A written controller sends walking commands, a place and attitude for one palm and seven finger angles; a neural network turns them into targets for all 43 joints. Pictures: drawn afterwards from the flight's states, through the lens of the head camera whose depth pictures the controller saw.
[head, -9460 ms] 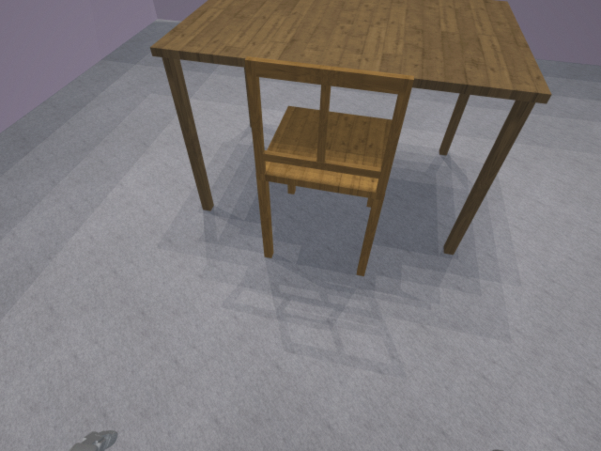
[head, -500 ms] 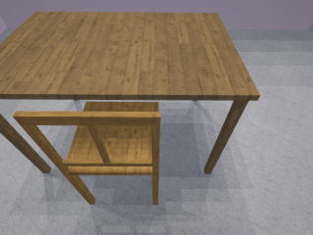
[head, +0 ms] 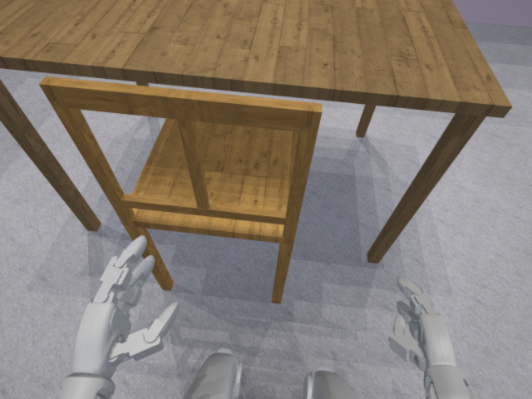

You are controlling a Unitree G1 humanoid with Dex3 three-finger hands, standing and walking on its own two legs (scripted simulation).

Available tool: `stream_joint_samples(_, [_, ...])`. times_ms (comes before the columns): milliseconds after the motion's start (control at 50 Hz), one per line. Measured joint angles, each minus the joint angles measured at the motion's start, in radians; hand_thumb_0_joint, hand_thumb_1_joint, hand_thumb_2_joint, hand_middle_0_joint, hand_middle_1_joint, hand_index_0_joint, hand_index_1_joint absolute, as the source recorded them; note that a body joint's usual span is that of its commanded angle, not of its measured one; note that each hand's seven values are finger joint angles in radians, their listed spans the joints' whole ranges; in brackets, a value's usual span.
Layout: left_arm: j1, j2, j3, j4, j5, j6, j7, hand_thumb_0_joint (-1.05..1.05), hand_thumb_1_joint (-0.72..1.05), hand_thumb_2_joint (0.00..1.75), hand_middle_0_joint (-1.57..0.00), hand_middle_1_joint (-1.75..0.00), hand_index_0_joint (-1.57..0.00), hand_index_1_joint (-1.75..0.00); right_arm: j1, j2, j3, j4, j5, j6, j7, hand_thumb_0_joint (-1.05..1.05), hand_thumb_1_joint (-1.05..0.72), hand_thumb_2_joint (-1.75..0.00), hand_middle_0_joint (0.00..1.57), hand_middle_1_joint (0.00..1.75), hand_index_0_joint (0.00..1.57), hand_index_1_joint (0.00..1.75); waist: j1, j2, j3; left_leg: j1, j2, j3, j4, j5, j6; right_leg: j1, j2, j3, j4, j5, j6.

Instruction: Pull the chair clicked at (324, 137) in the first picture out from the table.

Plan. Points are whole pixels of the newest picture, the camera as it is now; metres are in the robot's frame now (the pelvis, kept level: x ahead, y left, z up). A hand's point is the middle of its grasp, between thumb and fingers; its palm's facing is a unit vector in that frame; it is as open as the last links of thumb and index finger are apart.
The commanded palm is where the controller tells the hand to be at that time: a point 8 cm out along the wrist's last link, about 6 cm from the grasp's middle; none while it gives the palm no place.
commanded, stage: raise the hand toward the chair's back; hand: left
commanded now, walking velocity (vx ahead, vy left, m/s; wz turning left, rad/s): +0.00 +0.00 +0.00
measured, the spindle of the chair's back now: (195, 168) +0.50 +0.19 +0.01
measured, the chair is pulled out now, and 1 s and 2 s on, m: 0.00 0.00 0.00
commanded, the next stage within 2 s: aim the fingers beside a spindle in 1.56 s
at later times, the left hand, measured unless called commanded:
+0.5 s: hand (144, 286) +0.25 +0.19 +0.05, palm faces -0.02 -1.00 -0.05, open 14.6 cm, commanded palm +0.22 +0.25 +0.06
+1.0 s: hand (129, 263) +0.27 +0.22 +0.07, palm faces +0.00 -1.00 -0.07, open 16.9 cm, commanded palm +0.25 +0.27 +0.07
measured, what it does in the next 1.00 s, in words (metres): stands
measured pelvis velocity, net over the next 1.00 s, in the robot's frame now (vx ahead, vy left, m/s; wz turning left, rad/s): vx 0.03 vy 0.02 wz -0.01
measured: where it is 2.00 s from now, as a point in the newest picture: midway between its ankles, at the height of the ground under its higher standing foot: outside the picture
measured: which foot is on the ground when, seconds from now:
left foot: down 0.00-1.00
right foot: down 0.00-1.00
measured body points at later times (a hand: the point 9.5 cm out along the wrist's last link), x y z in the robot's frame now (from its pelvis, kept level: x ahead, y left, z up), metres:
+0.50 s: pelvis +0.01 +0.02 +0.01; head +0.09 +0.03 +0.46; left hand +0.24 +0.25 +0.06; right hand +0.18 -0.24 -0.06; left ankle +0.06 +0.12 -0.63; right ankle +0.03 -0.10 -0.63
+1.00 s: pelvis +0.03 +0.02 +0.02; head +0.10 +0.03 +0.47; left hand +0.26 +0.27 +0.08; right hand +0.21 -0.22 -0.05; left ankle +0.06 +0.12 -0.63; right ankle +0.03 -0.10 -0.63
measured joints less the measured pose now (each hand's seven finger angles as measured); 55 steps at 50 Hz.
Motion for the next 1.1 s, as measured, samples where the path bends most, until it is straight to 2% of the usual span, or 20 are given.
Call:
stream_joint_samples(40, [-0.024, 0.013, 0.000, -0.032, -0.005, -0.019, -0.011, 0.01, 0.42, 0.69, -0.15, -0.22, -0.15, -0.22, 0.008, 0.013, 0.025, 0.020, -0.003, -0.005, -0.002, 0.01, -0.90, -0.90, 0.20, 0.30, 0.20, 0.30, 0.000, 0.015, 0.003, -0.022, 0.000, -0.015, 0.014, 0.001, 0.000, -0.011, 0.001, -0.015, 0.001, 0.003, 0.000])
stream_joint_samples(80, [-0.063, 0.022, -0.001, -0.039, -0.010, -0.009, -0.039, 0.01, 0.38, 0.67, -0.14, -0.21, -0.14, -0.22, 0.019, 0.026, 0.048, 0.042, -0.001, -0.003, -0.002, 0.01, -0.90, -0.90, 0.20, 0.30, 0.20, 0.30, -0.005, 0.028, 0.005, -0.037, 0.000, -0.022, 0.020, 0.004, 0.001, -0.020, 0.002, -0.021, -0.001, 0.009, 0.001])
stream_joint_samples(160, [-0.118, 0.030, 0.000, -0.018, -0.024, 0.093, -0.080, 0.01, 0.28, 0.63, -0.13, -0.20, -0.14, -0.20, 0.056, 0.047, 0.071, 0.068, 0.009, 0.019, -0.005, 0.01, -0.90, -0.90, 0.21, 0.30, 0.20, 0.30, -0.023, 0.040, 0.007, -0.036, 0.002, -0.012, 0.002, 0.013, 0.008, -0.023, 0.004, -0.011, -0.021, 0.023, 0.008])
stream_joint_samples(200, [-0.118, 0.031, 0.010, -0.011, -0.030, 0.143, -0.074, 0.01, 0.24, 0.61, -0.13, -0.19, -0.13, -0.19, 0.079, 0.052, 0.071, 0.074, 0.012, 0.029, -0.009, 0.02, -0.90, -0.90, 0.21, 0.30, 0.20, 0.30, -0.035, 0.042, 0.008, -0.022, 0.004, -0.001, -0.017, 0.017, 0.012, -0.014, 0.005, -0.001, -0.039, 0.031, 0.013])
stream_joint_samples(240, [-0.102, 0.029, 0.024, -0.015, -0.036, 0.162, -0.052, 0.00, 0.19, 0.59, -0.13, -0.18, -0.13, -0.19, 0.101, 0.050, 0.063, 0.079, 0.011, 0.030, -0.012, 0.02, -0.90, -0.90, 0.21, 0.30, 0.20, 0.30, -0.046, 0.042, 0.008, -0.006, 0.005, 0.008, -0.037, 0.021, 0.016, -0.001, 0.007, 0.008, -0.058, 0.037, 0.017])
stream_joint_samples(340, [-0.059, 0.030, 0.056, -0.031, -0.036, 0.101, -0.009, 0.00, 0.07, 0.54, -0.11, -0.17, -0.12, -0.17, 0.135, 0.021, 0.033, 0.093, 0.004, 0.017, -0.013, 0.02, -0.90, -0.90, 0.21, 0.30, 0.20, 0.30, -0.061, 0.035, 0.001, 0.011, 0.004, 0.019, -0.061, 0.020, 0.023, 0.013, 0.006, 0.020, -0.082, 0.041, 0.024])
stream_joint_samples(440, [-0.054, 0.041, 0.059, -0.026, -0.037, 0.061, -0.025, 0.00, -0.04, 0.49, -0.10, -0.15, -0.10, -0.15, 0.124, -0.019, 0.008, 0.095, 0.006, 0.008, -0.012, 0.02, -0.90, -0.90, 0.21, 0.30, 0.20, 0.30, -0.063, 0.034, 0.001, 0.007, -0.001, 0.020, -0.053, 0.009, 0.029, 0.012, 0.001, 0.020, -0.079, 0.031, 0.030])
stream_joint_samples(580, [-0.050, 0.049, 0.064, -0.033, -0.041, 0.076, -0.036, 0.00, -0.21, 0.42, -0.09, -0.12, -0.09, -0.12, 0.082, -0.020, -0.001, 0.067, 0.009, 0.009, -0.016, 0.02, -0.90, -0.90, 0.20, 0.30, 0.20, 0.30, -0.058, 0.027, 0.001, 0.024, -0.002, 0.020, -0.065, 0.002, 0.031, 0.031, 0.000, 0.021, -0.095, 0.027, 0.034])
stream_joint_samples(780, [-0.085, 0.060, 0.091, -0.015, -0.051, 0.095, -0.070, -0.01, -0.42, 0.33, -0.06, -0.09, -0.07, -0.09, 0.052, 0.008, 0.034, 0.041, 0.009, 0.023, -0.009, 0.01, -0.90, -0.90, 0.21, 0.30, 0.20, 0.30, -0.042, 0.033, -0.001, 0.047, -0.005, 0.008, -0.084, 0.000, 0.028, 0.061, -0.001, 0.009, -0.120, 0.024, 0.032])
stream_joint_samples(920, [-0.102, 0.072, 0.123, 0.002, -0.069, 0.105, -0.100, -0.01, -0.48, 0.30, -0.06, -0.08, -0.06, -0.08, 0.066, 0.012, 0.040, 0.057, 0.012, 0.027, -0.011, 0.01, -0.90, -0.90, 0.21, 0.30, 0.20, 0.30, -0.041, 0.038, -0.001, 0.066, -0.004, 0.005, -0.099, 0.001, 0.024, 0.081, 0.002, 0.007, -0.136, 0.025, 0.029])
stream_joint_samples(1100, [-0.143, 0.092, 0.161, 0.052, -0.087, 0.113, -0.130, -0.02, -0.50, 0.30, -0.06, -0.08, -0.06, -0.08, 0.092, -0.010, 0.029, 0.083, 0.020, 0.025, -0.018, 0.01, -0.90, -0.90, 0.21, 0.30, 0.20, 0.30, -0.054, 0.042, 0.007, 0.087, -0.001, 0.008, -0.123, 0.011, 0.020, 0.097, 0.005, 0.010, -0.155, 0.033, 0.025])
